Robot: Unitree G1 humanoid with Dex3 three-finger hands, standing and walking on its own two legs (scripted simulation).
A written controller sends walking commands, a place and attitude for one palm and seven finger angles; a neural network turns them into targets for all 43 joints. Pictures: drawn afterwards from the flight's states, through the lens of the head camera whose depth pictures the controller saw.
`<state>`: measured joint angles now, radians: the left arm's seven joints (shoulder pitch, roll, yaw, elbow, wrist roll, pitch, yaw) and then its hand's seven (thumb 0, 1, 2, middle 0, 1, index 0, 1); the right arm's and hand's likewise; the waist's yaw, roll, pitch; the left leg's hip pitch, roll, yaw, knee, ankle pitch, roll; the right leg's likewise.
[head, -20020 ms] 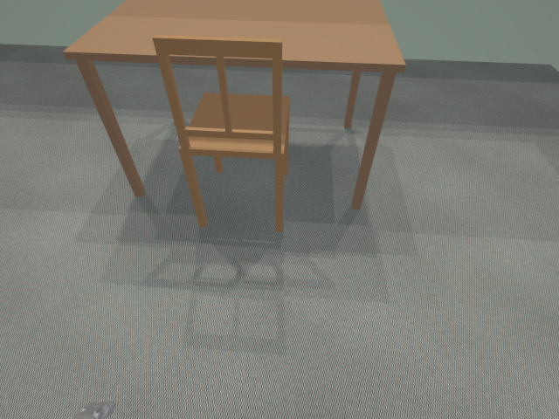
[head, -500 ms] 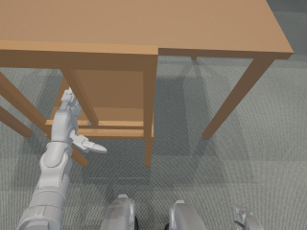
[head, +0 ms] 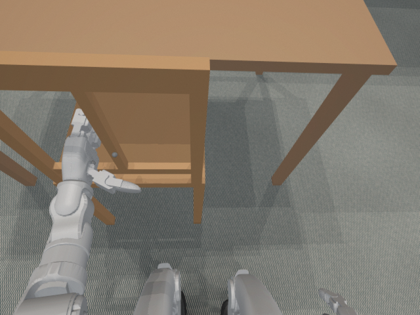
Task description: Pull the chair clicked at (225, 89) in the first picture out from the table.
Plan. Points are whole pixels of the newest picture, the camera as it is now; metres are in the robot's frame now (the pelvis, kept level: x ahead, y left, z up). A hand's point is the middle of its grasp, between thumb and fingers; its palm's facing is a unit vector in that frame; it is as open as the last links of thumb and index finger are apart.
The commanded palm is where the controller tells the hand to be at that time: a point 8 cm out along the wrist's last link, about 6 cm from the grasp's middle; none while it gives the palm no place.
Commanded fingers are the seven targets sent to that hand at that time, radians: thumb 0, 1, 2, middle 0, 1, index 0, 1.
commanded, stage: push the fingers through the gap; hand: left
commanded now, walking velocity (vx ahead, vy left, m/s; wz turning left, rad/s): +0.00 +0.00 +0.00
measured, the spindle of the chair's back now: (106, 135) +0.45 +0.20 +0.02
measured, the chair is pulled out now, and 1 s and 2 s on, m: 0.00 0.00 0.06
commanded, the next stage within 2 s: hook a spindle and tug to test in 0.12 s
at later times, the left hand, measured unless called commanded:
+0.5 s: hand (114, 153) +0.41 +0.18 +0.02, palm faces +0.00 -1.00 -0.04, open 16.0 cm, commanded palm +0.38 +0.22 +0.02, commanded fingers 0.00 -0.50 0.30 -0.32 -0.90 -0.32 -0.90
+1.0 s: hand (116, 150) +0.41 +0.18 +0.02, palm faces +0.02 -1.00 -0.04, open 7.3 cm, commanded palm +0.39 +0.22 +0.02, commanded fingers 0.00 0.90 0.90 -0.50 -1.45 -0.50 -1.45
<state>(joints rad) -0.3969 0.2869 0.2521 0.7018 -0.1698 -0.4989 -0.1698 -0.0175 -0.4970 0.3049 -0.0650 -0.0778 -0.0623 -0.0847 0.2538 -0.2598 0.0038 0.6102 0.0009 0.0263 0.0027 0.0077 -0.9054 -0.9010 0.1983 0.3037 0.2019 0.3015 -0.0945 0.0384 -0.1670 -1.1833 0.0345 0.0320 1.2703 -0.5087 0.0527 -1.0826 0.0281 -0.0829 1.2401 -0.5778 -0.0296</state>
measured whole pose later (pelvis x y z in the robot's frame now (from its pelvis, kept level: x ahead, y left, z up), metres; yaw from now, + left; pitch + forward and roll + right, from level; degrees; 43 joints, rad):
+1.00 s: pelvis +0.00 +0.00 +0.00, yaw +0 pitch +25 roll -3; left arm -0.43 0.29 0.23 0.74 -0.15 -0.50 -0.14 -0.01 0.37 0.68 -0.47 -1.38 -0.46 -1.42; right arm 0.25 -0.25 0.00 0.61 0.00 0.05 0.02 0.01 -0.91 -0.90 0.20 0.30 0.20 0.30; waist -0.09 0.04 -0.17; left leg -1.19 0.03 0.03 1.27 -0.51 0.06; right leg -1.09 0.02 -0.08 1.24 -0.58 -0.02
